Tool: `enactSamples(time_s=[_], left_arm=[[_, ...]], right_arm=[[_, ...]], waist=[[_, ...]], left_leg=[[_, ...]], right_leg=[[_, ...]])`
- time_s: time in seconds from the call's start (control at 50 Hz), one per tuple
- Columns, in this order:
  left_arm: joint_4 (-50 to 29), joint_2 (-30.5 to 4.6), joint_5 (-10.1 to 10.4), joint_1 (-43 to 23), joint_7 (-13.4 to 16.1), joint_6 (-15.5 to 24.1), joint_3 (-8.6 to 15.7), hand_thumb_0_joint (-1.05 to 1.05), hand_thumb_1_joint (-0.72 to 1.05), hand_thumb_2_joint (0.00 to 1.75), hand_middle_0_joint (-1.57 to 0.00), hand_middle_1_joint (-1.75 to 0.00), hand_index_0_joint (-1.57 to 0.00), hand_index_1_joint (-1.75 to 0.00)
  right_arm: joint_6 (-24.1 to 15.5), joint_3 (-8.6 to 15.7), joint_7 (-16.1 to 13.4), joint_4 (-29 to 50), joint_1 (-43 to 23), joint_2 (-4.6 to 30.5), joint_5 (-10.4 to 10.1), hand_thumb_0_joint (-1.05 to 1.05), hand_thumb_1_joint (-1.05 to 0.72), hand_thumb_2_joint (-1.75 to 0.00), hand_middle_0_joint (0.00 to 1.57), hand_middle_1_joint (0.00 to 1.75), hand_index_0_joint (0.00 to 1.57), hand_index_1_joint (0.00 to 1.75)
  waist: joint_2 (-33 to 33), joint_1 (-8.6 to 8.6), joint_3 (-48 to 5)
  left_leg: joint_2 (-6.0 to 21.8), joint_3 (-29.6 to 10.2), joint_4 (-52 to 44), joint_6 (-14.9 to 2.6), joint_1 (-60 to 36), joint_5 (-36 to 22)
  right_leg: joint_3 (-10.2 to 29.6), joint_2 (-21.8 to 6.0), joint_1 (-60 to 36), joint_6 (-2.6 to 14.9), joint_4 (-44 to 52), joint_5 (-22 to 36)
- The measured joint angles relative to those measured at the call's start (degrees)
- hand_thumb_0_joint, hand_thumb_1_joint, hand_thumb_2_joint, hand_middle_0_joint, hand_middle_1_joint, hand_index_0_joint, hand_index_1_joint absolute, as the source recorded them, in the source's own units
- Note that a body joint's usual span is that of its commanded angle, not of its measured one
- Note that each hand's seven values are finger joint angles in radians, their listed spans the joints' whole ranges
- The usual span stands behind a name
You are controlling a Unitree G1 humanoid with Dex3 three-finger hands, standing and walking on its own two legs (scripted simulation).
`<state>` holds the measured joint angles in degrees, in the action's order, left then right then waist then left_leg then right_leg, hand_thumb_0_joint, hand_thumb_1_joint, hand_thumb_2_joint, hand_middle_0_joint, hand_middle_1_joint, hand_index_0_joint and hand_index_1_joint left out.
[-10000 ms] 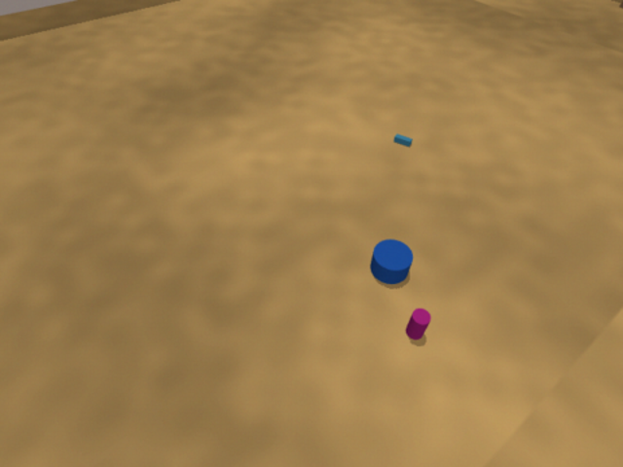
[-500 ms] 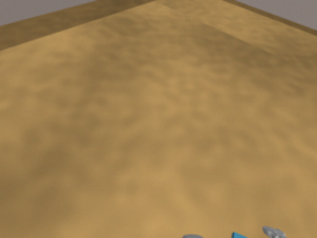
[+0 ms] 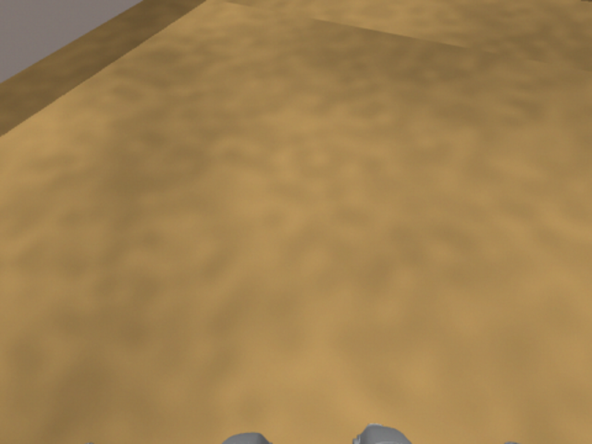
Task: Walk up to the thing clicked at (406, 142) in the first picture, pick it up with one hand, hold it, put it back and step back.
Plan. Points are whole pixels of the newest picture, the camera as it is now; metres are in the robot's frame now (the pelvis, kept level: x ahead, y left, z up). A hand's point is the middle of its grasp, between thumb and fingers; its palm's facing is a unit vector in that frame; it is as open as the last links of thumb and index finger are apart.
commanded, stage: walk up
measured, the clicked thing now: out of the picture +0.18 -0.46 -0.74
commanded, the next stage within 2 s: stand in 1.90 s
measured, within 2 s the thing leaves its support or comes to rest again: neither
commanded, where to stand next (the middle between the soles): +0.19 +0.07 m, yaw -21 degrees
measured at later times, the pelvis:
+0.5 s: pelvis +0.10 +0.12 +0.00, yaw -13 degrees
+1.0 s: pelvis +0.10 +0.11 -0.01, yaw -23 degrees
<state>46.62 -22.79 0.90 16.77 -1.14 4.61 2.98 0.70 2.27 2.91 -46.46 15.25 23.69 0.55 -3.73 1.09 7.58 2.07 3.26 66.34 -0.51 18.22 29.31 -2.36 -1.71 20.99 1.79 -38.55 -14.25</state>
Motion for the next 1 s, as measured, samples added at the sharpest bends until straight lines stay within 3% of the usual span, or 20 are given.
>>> enactSamples(time_s=[0.08,0.18,0.24,0.3,0.32,0.36,0.4,0.46,0.58,0.68,0.74,0.78,0.86,0.96,1.0], left_arm=[[-0.1,0.0,0.1,2.6,1.1,0.0,-0.5,0.01,0.9,0.89,-0.21,-0.3,-0.2,-0.3],[0.4,0.0,-1.1,5.1,1.1,0.0,-1.3,0.01,0.9,0.89,-0.21,-0.3,-0.2,-0.3],[-0.1,-0.8,-1.8,5.1,1.2,-0.4,-1.4,0.01,0.89,0.89,-0.21,-0.3,-0.21,-0.3],[-0.6,-2.4,-1.7,4.3,1.6,-1.3,-1.4,0.01,0.89,0.89,-0.21,-0.3,-0.21,-0.3],[-0.4,-3.2,-1.5,3.3,1.9,-1.9,-1.1,0.01,0.89,0.89,-0.21,-0.3,-0.21,-0.3],[0.1,-3.7,-1.1,1.4,2.8,-3.0,-0.7,0.01,0.9,0.89,-0.21,-0.3,-0.2,-0.3],[0.8,-4.1,-1.1,0.4,3.2,-3.4,-1.1,0.01,0.9,0.89,-0.21,-0.3,-0.2,-0.3],[1.9,-4.6,-0.7,-0.7,2.4,-3.5,-1.0,0.01,0.9,0.89,-0.21,-0.3,-0.2,-0.3],[2.9,-3.2,-1.4,-0.8,0.7,-4.5,-0.8,0.01,0.9,0.89,-0.21,-0.3,-0.2,-0.3],[3.7,-2.5,-1.9,-1.5,0.4,-5.1,-0.4,0.01,0.9,0.89,-0.21,-0.3,-0.2,-0.3],[3.7,-2.5,-1.9,-2.0,0.3,-4.5,0.2,0.01,0.9,0.89,-0.21,-0.3,-0.2,-0.3],[3.9,-1.7,-2.3,-2.8,0.5,-4.1,0.6,0.01,0.9,0.89,-0.21,-0.3,-0.2,-0.3],[3.4,-0.9,-2.5,-2.8,0.3,-4.1,-0.1,0.01,0.9,0.89,-0.21,-0.3,-0.2,-0.3],[3.5,0.4,-2.3,-3.9,0.2,-4.4,-1.3,0.01,0.9,0.89,-0.21,-0.3,-0.2,-0.3],[4.0,0.1,-1.9,-4.9,0.1,-4.9,-1.4,0.01,0.9,0.89,-0.21,-0.3,-0.2,-0.3]], right_arm=[[0.1,0.1,0.2,1.8,-2.1,0.5,-0.1,0.01,-0.91,-0.9,0.2,0.3,0.2,0.3],[0.4,1.8,0.9,2.9,-3.5,2.3,0.6,0.0,-0.91,-0.9,0.2,0.3,0.2,0.3],[0.3,2.4,0.6,1.6,-3.5,2.7,0.6,0.0,-0.91,-0.9,0.2,0.3,0.2,0.3],[-0.5,2.8,0.0,0.4,-3.2,2.2,0.6,0.0,-0.91,-0.9,0.2,0.3,0.2,0.3],[-0.9,2.8,-0.4,0.0,-3.4,1.2,0.8,0.0,-0.91,-0.9,0.2,0.3,0.2,0.3],[-1.4,2.0,-0.5,-0.2,-3.4,-0.2,0.8,0.0,-0.91,-0.9,0.2,0.3,0.2,0.3],[-1.2,1.2,-0.3,-0.4,-3.6,-1.5,0.6,0.0,-0.91,-0.9,0.2,0.3,0.2,0.3],[-1.3,0.1,-0.6,-0.6,-2.9,-3.0,0.6,0.0,-0.91,-0.9,0.2,0.3,0.2,0.3],[-2.4,0.0,-1.2,-1.1,-0.6,-1.2,0.5,0.0,-0.9,-0.9,0.2,0.3,0.2,0.3],[-2.5,0.6,-1.9,-1.3,0.4,0.6,0.5,0.0,-0.9,-0.9,0.2,0.3,0.2,0.3],[-1.9,0.5,-2.0,-1.5,0.3,1.1,0.3,0.0,-0.9,-0.9,0.2,0.3,0.2,0.3],[-1.1,0.4,-2.2,-2.4,-0.3,1.4,0.1,0.0,-0.9,-0.9,0.2,0.3,0.2,0.3],[-0.1,-0.3,-2.7,-4.2,-1.7,0.2,-0.3,0.0,-0.91,-0.9,0.2,0.3,0.2,0.3],[-1.6,-0.9,-2.8,-5.9,-2.3,-0.2,-0.7,0.0,-0.91,-0.9,0.2,0.3,0.2,0.3],[-2.5,-1.0,-3.0,-7.1,-2.4,-1.4,-0.4,0.0,-0.91,-0.9,0.2,0.3,0.2,0.3]], waist=[[-0.4,0.01,0.2],[-1.9,-0.64,-0.9],[-1.3,-0.13,-1.5],[0.9,-0.02,-2.0],[3.1,-0.15,-1.4],[4.9,-0.06,-0.5],[5.2,-0.85,0.1],[6.5,-2.02,0.1],[6.1,-2.7,-0.3],[4.5,-3.02,0.1],[3.6,-2.89,0.0],[1.4,-3.0,0.6],[2.6,-1.52,-0.7],[2.3,-1.07,-2.5],[4.7,-0.95,-2.4]], left_leg=[[2.6,-3.9,-1.1,0.12,8.3,-5.9],[5.9,-5.3,-11.2,1.17,12.2,-11.6],[5.6,-4.5,-18.4,1.33,10.7,-14.2],[3.3,-3.4,-24.3,1.37,6.7,-15.0],[2.1,-2.2,-23.2,1.57,6.6,-13.8],[2.3,-0.5,-21.2,1.31,6.8,-12.4],[3.6,0.1,-21.4,0.59,6.1,-12.2],[4.0,1.5,-25.1,0.05,4.4,-13.6],[3.8,5.5,-28.2,-1.15,2.4,-13.9],[5.3,8.0,-26.3,-0.96,2.1,-12.2],[6.9,8.6,-22.9,-0.1,3.3,-10.4],[8.7,7.0,-20.0,0.11,4.1,-9.1],[3.9,1.5,-14.4,-0.17,5.3,1.9],[2.1,-0.6,-21.1,-0.39,2.1,-4.0],[0.5,0.4,-24.9,0.69,-0.2,-9.5]], right_leg=[[2.4,1.1,-4.0,-0.94,4.5,0.9],[4.8,1.9,-6.0,-2.26,4.7,-1.0],[6.4,1.6,-5.4,-3.42,2.1,-3.5],[8.6,0.4,-2.9,-4.68,-4.0,-7.6],[10.0,-0.6,-1.8,-3.57,-7.0,-8.8],[11.2,0.9,1.5,-1.79,-14.8,-12.4],[8.7,2.8,4.4,-1.03,-22.0,-14.1],[6.3,3.0,6.7,-0.67,-25.4,-12.0],[5.8,2.0,5.1,-1.23,-17.8,-11.0],[3.1,1.1,2.3,-0.79,-11.3,-12.1],[1.3,1.5,-1.3,0.02,-3.3,-6.9],[0.4,3.3,-2.0,-0.6,-3.0,-5.2],[2.9,2.9,-0.9,-0.09,-4.6,-5.9],[3.8,3.1,-0.5,-0.89,-4.0,-5.2],[5.0,1.9,-0.3,-1.35,-5.5,-6.0]])
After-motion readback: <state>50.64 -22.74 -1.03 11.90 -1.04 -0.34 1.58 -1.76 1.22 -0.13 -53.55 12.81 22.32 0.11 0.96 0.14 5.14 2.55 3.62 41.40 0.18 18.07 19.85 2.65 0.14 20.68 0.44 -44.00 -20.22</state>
